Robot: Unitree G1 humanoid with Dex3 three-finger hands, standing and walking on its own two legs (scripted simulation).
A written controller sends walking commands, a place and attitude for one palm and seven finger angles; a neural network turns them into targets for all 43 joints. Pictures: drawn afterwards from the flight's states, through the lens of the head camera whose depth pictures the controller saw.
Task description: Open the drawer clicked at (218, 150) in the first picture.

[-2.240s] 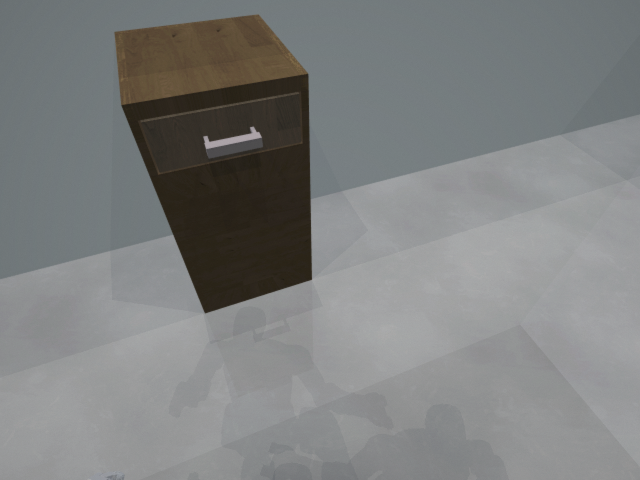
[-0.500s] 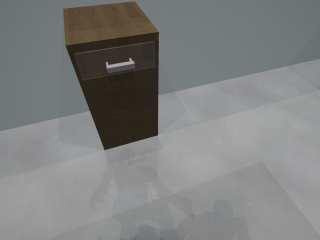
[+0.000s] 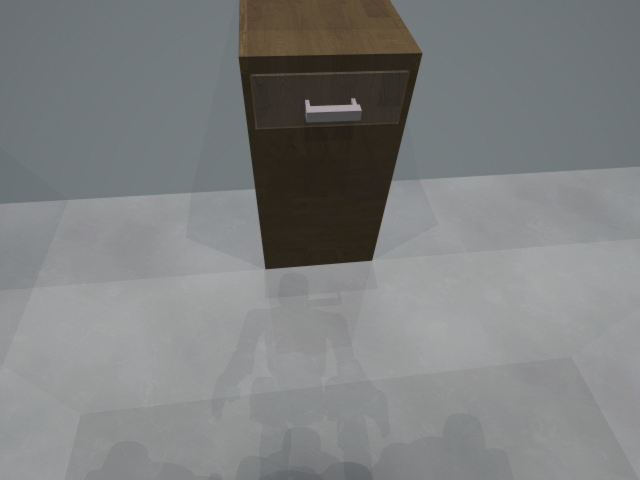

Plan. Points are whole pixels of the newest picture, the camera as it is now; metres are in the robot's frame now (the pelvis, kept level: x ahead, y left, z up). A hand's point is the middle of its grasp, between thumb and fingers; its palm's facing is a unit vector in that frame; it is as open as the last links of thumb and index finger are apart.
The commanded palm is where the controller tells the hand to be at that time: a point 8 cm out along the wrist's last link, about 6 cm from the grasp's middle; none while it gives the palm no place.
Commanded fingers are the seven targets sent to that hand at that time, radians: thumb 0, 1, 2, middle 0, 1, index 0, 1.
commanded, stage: turn to face it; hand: left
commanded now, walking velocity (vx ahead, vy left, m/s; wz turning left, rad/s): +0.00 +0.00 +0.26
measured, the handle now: (331, 108) +0.93 +0.00 -0.06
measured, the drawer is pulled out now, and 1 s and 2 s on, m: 0.00 0.00 0.00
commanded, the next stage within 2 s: take the last steps up to it in 0.10 s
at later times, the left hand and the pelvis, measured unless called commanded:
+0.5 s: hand out of the picture -0.06 +0.16 -0.19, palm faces +0.14 -0.98 -0.14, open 7.4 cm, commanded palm none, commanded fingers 0.00 0.90 0.90 -0.20 -0.30 -0.20 -0.30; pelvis +0.00 -0.01 -0.01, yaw +4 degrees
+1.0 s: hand (261, 420) +0.23 +0.10 -0.18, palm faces +0.04 -0.98 -0.20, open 7.4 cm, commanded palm none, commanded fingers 0.00 0.90 0.90 -0.20 -0.30 -0.20 -0.30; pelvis +0.16 -0.09 -0.01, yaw +2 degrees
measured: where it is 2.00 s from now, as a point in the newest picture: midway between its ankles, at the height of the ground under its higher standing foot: (371, 400)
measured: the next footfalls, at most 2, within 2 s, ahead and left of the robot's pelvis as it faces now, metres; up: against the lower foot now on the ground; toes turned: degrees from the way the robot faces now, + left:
right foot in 0.12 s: +0.02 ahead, -0.15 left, +0.00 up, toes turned +1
left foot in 0.44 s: +0.01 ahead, +0.11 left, +0.00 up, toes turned +10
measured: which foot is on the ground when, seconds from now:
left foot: down 0.00-0.12, up 0.14-0.42, down 0.44-0.86, up 0.88-1.00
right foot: up 0.00-0.10, down 0.12-0.44, up 0.46-0.84, down 0.86-1.00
